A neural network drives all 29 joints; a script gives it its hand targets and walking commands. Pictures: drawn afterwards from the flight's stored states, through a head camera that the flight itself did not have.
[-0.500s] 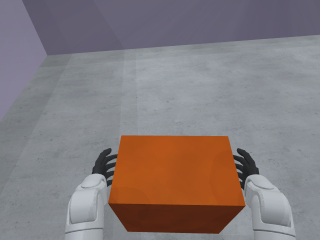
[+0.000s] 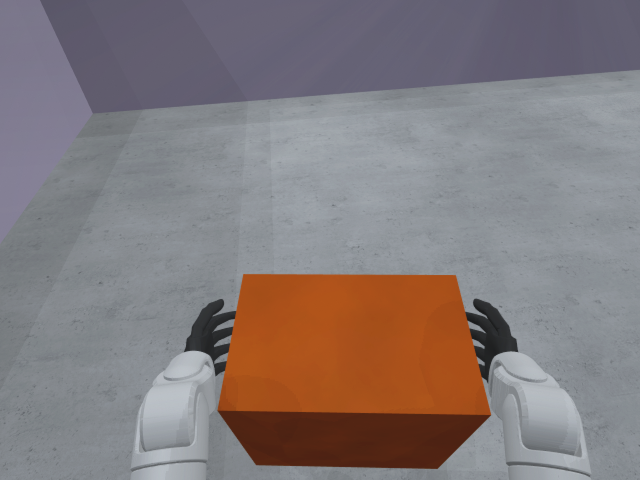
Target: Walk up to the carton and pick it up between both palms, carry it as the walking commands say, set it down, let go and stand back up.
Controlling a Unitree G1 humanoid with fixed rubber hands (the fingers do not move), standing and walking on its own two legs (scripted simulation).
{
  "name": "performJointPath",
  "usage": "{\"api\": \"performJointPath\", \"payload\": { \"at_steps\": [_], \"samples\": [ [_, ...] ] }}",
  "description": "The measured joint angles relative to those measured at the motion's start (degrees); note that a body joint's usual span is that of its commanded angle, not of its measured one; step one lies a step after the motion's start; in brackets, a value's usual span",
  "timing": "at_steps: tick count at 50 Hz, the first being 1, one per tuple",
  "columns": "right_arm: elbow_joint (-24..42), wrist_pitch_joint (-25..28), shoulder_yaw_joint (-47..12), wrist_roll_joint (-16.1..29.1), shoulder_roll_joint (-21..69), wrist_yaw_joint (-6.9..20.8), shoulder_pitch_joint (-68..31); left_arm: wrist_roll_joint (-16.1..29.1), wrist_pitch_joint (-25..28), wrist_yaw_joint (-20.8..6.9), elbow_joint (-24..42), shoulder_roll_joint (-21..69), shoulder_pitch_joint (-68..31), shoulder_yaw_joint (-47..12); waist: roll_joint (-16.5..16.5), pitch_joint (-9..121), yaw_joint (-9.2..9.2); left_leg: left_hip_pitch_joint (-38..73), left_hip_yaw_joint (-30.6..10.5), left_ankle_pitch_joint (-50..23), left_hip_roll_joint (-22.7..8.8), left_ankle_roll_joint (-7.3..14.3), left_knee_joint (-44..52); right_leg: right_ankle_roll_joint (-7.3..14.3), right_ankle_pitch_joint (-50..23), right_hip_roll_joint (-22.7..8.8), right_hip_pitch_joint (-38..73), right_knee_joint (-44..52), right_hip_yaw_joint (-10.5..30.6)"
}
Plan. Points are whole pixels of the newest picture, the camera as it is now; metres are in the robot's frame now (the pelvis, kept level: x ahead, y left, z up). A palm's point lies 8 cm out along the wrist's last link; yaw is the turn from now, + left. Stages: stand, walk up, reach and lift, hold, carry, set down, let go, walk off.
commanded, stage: carry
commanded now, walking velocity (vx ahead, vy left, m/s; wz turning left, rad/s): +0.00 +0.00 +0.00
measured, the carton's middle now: (347, 378) +0.28 +0.00 -0.03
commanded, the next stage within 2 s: hold in 0.72 s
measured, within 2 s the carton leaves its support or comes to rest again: neither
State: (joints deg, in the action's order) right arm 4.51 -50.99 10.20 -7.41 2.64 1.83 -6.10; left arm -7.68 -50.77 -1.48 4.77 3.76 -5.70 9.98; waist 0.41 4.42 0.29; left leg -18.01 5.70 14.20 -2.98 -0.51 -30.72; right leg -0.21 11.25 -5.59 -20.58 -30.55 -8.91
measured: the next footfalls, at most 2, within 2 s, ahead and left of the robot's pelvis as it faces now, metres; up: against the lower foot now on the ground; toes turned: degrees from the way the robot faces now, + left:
none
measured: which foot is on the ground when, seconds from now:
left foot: down 0.00-1.00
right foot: down 0.00-1.00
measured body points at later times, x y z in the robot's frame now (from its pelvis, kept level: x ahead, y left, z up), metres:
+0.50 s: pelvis +0.00 +0.00 +0.00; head -0.01 -0.01 +0.45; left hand +0.28 +0.18 +0.04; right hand +0.28 -0.18 +0.04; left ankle +0.02 +0.12 -0.73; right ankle +0.05 -0.12 -0.73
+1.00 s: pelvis +0.01 +0.00 +0.01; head -0.01 -0.01 +0.46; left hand +0.32 +0.17 +0.05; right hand +0.30 -0.19 +0.04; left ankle +0.02 +0.12 -0.73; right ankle +0.05 -0.12 -0.73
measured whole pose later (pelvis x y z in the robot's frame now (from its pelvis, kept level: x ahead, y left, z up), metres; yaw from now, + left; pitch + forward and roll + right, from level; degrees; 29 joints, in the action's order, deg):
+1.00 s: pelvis +0.01 +0.00 +0.01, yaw +1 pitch -7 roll +0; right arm -6.5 -40.7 14.9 -12.7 4.8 2.9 -10.7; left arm -13.3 -38.2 -5.1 -10.7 4.4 -12.3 13.1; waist 2.0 -4.2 -2.1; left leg -2.1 -1.6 11.4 0.3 0.4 -20.5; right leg -0.6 7.6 -2.2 -3.4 -18.1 -5.0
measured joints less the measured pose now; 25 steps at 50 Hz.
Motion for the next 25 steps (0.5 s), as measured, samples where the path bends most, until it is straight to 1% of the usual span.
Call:
{"api": "performJointPath", "payload": {
  "at_steps": [25],
  "samples": [
    [-0.9, 1.2, -0.3, 0.1, -0.2, -0.1, 0.3, 0.2, 1.2, 0.2, -0.8, -0.1, 0.4, -0.2, -0.1, 0.2, 0.04, 0.3, 0.0, 0.0, -0.3, -0.3, 0.5, 0.1, 0.2, 0.2, 0.1, 0.2, 0.0]
  ]
}}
